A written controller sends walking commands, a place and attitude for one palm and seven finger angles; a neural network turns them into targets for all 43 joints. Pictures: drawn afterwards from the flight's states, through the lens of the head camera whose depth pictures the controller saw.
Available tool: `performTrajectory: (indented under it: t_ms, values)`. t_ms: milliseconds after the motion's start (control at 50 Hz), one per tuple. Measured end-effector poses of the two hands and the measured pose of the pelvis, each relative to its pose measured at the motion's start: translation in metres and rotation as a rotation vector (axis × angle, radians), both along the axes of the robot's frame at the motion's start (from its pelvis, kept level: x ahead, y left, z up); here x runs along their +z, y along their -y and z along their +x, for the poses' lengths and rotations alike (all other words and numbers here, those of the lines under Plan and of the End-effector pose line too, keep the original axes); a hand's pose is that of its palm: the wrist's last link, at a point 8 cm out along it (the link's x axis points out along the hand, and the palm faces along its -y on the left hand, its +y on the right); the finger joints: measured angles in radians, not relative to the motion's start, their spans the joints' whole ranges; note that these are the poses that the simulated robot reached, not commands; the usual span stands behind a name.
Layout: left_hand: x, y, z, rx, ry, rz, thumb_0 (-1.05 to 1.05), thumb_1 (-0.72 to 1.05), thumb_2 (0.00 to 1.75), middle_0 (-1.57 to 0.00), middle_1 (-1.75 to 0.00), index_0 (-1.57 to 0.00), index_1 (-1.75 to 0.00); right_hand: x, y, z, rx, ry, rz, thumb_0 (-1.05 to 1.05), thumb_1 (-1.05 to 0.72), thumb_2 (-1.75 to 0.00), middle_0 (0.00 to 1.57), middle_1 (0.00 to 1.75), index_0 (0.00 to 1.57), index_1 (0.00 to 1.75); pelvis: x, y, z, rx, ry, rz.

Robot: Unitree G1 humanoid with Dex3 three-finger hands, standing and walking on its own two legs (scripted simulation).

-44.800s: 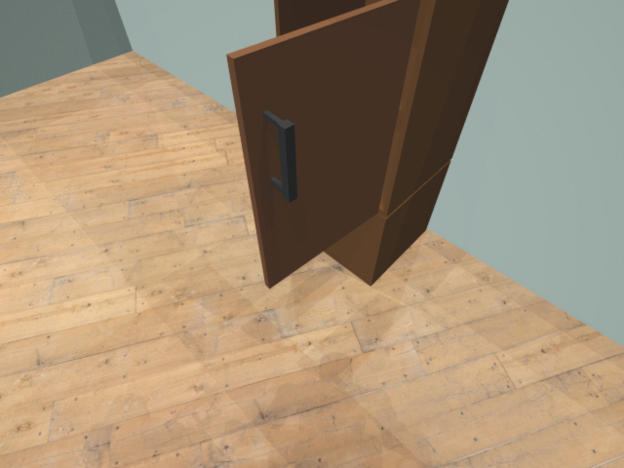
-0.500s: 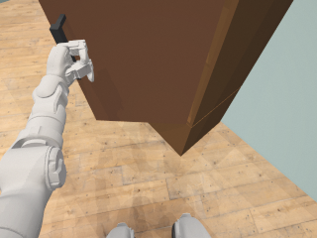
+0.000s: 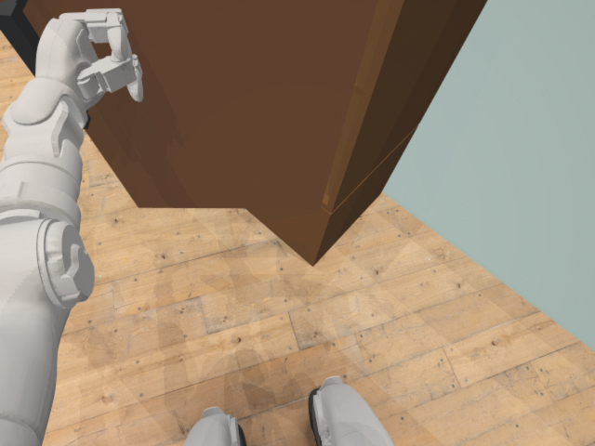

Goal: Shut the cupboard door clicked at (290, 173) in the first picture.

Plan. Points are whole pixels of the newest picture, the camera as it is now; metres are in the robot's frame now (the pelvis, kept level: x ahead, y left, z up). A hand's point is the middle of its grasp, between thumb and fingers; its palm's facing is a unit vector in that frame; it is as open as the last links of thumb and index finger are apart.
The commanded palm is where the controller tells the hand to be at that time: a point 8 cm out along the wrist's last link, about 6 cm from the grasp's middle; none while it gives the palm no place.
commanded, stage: push the door shut along its arc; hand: left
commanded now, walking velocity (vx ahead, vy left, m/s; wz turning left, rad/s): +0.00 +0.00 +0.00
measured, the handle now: (54, 62) +0.58 +0.20 +0.12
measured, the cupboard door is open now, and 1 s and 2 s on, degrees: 44 26 26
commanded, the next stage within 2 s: pull the fist back off the door in 0.66 s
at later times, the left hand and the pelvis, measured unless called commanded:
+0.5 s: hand (147, 45) +0.58 +0.09 +0.14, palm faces -0.32 -0.95 -0.02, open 3.5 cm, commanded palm +0.61 +0.12 +0.13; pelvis +0.01 +0.00 -0.01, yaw +1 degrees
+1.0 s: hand (180, 25) +0.63 +0.06 +0.13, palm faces +0.11 -0.99 -0.06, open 3.2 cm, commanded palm +0.60 +0.09 +0.13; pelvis +0.01 -0.01 -0.02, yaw +1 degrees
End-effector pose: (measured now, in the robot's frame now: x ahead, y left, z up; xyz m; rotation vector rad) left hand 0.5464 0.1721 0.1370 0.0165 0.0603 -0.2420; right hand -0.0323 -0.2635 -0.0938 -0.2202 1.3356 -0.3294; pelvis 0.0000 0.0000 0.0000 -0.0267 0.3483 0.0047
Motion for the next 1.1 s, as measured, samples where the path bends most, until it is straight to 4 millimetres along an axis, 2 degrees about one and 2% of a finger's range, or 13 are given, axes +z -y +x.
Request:
performTrajectory:
  t_ms: [240, 460, 780, 860, 940, 1020, 1100]
  values:
    - [0.0, 0.004, 0.017, -0.041, -0.014, 0.003, 0.01, 0.92, 0.95, -1.29, -1.5, -1.3, -1.5, 0.001, -0.001, -0.004, 0.008, -0.071, -0.014, 0.01, -0.9, -0.9, 0.2, 0.3, 0.21, 0.3, -0.003, -0.002, 0.006, 0.019, -0.029, -0.012]
    - [0.003, 0.018, 0.033, -0.077, -0.013, 0.004, 0.04, 0.99, 0.99, -1.29, -1.5, -1.3, -1.5, -0.001, 0.001, -0.008, 0.004, -0.102, -0.029, 0.01, -0.9, -0.9, 0.2, 0.3, 0.21, 0.3, -0.008, -0.002, 0.008, 0.026, -0.056, -0.019]
    - [0.005, 0.043, 0.057, -0.121, -0.01, 0.018, 0.04, 1.04, 1.02, -1.29, -1.5, -1.3, -1.5, -0.008, -0.003, -0.033, -0.038, -0.168, -0.025, 0.01, -0.9, -0.9, 0.2, 0.3, 0.21, 0.3, -0.019, 0.004, 0.004, 0.022, -0.103, -0.021]
    - [0.0, 0.046, 0.063, 0.112, -0.033, -0.107, 0.04, 0.96, 0.98, -1.3, -1.5, -1.3, -1.5, -0.009, -0.008, -0.037, -0.003, -0.181, 0.015, 0.01, -0.9, -0.9, 0.2, 0.3, 0.2, 0.3, -0.021, 0.005, 0.006, 0.023, -0.132, -0.028]
    - [-0.004, 0.055, 0.063, 0.336, 0.012, -0.028, 0.03, 0.92, 0.95, -1.29, -1.5, -1.3, -1.5, -0.01, -0.018, -0.039, 0.027, -0.192, 0.085, 0.01, -0.9, -0.9, 0.2, 0.3, 0.2, 0.3, -0.022, 0.007, 0.007, 0.023, -0.146, -0.024]
    - [-0.006, 0.067, 0.06, 0.336, 0.052, 0.056, 0.02, 0.93, 0.94, -1.29, -1.5, -1.3, -1.5, -0.009, -0.025, -0.042, -0.007, -0.202, 0.132, 0.01, -0.9, -0.9, 0.2, 0.3, 0.2, 0.3, -0.018, 0.009, 0.01, 0.017, -0.135, -0.015]
    - [-0.011, 0.075, 0.054, 0.294, -0.013, 0.033, 0.01, 0.93, 0.93, -1.29, -1.5, -1.3, -1.5, -0.004, -0.028, -0.041, -0.038, -0.199, 0.148, 0.01, -0.9, -0.9, 0.2, 0.3, 0.2, 0.3, -0.008, 0.01, 0.014, 0.008, -0.109, -0.007]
